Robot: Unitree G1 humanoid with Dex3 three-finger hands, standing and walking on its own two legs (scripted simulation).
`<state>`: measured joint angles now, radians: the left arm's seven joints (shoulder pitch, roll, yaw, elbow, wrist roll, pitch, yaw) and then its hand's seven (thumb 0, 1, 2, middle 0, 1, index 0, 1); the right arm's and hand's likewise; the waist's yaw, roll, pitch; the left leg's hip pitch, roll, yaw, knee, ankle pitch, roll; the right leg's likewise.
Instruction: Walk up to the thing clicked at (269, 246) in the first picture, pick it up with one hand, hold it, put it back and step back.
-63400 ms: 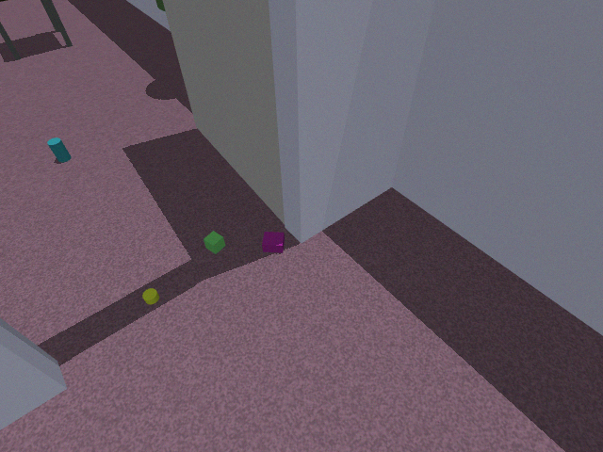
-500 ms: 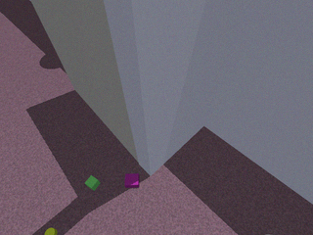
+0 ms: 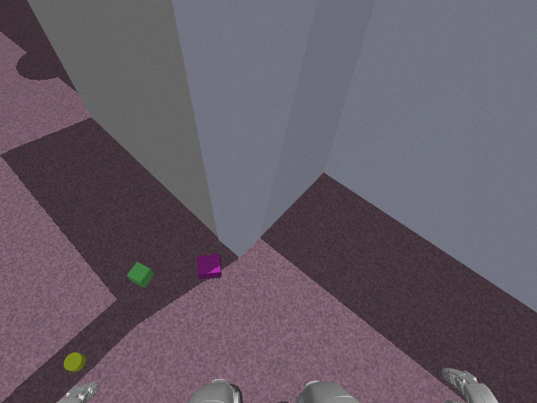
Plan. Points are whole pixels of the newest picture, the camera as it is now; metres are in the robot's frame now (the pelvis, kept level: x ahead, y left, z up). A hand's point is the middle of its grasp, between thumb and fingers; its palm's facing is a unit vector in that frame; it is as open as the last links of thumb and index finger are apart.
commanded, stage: step back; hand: left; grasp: from above
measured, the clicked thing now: (209, 266) +0.60 +0.19 -0.74
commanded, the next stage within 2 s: none
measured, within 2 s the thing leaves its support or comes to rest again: neither
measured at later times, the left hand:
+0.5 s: hand out of the picture -0.02 +0.27 -0.15, palm faces +0.06 -0.93 -0.36, open 7.4 cm
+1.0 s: hand out of the picture -0.23 +0.22 -0.13, palm faces +0.03 -0.91 -0.41, open 7.4 cm
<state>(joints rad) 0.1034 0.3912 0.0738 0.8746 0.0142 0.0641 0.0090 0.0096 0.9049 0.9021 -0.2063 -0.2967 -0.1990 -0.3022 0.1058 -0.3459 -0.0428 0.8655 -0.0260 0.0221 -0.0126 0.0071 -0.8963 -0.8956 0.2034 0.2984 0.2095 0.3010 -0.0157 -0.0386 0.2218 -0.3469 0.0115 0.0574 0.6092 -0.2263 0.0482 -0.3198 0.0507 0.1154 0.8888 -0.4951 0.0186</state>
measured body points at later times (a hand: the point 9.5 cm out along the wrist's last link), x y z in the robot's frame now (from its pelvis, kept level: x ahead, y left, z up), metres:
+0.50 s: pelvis -0.15 -0.01 +0.00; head -0.08 +0.02 +0.44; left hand -0.02 +0.31 -0.12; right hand -0.06 -0.32 -0.11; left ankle -0.16 +0.10 -0.73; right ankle -0.06 -0.13 -0.70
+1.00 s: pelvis -0.30 -0.05 +0.00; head -0.25 -0.07 +0.45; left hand -0.23 +0.27 -0.10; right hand -0.18 -0.36 -0.12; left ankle -0.31 +0.09 -0.65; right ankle -0.26 -0.17 -0.73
